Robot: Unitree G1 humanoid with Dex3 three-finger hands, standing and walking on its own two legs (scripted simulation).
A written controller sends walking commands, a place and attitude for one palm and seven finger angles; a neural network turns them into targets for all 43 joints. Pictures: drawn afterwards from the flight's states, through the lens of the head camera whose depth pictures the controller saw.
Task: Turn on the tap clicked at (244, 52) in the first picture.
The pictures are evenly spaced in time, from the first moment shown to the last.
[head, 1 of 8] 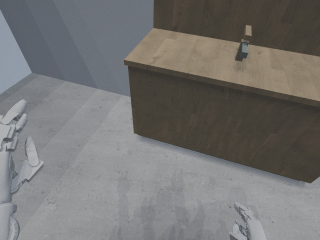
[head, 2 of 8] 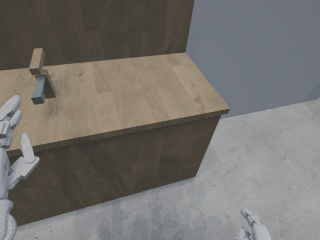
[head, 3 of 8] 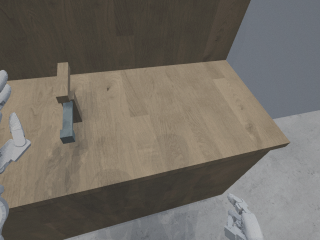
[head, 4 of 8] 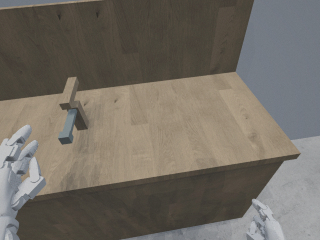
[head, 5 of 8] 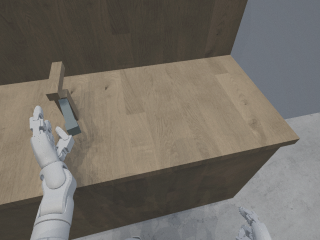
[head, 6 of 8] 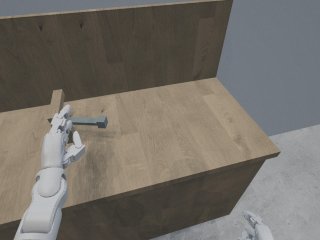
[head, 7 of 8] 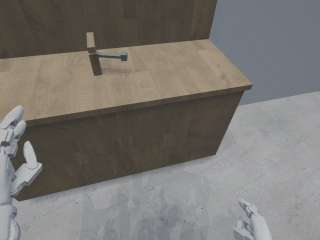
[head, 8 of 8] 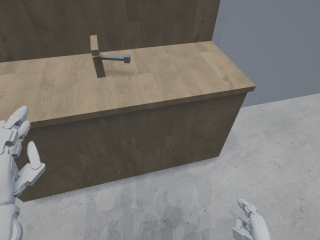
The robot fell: no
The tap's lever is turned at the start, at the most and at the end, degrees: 0 71 71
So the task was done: yes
